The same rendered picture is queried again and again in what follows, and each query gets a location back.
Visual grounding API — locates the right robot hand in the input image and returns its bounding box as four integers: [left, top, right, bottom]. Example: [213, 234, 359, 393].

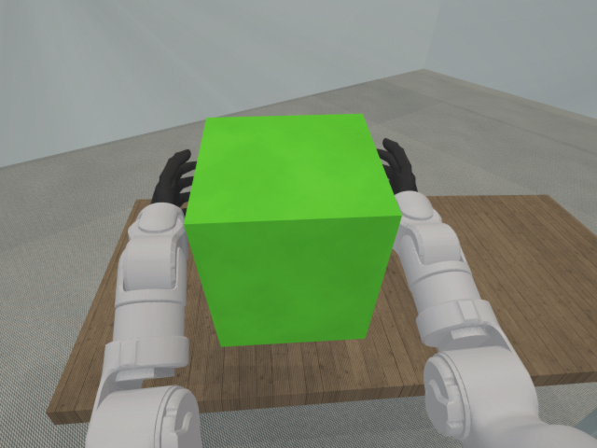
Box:
[376, 138, 418, 195]

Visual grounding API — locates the left robot hand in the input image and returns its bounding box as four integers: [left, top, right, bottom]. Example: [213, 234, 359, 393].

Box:
[151, 149, 197, 216]

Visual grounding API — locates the robot left forearm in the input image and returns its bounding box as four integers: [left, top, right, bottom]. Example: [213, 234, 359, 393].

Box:
[85, 203, 189, 448]

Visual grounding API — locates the robot right forearm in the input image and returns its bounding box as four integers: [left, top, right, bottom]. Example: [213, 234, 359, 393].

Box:
[393, 190, 538, 412]

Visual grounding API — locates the robot right upper arm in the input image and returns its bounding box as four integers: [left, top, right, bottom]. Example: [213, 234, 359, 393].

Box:
[423, 345, 597, 448]

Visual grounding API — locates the carton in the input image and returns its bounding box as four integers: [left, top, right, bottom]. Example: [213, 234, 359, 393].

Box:
[184, 114, 402, 347]

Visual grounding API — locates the table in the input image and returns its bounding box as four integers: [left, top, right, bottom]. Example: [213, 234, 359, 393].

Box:
[46, 195, 597, 439]

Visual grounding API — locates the robot left upper arm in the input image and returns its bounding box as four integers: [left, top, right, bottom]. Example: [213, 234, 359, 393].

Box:
[87, 385, 202, 448]

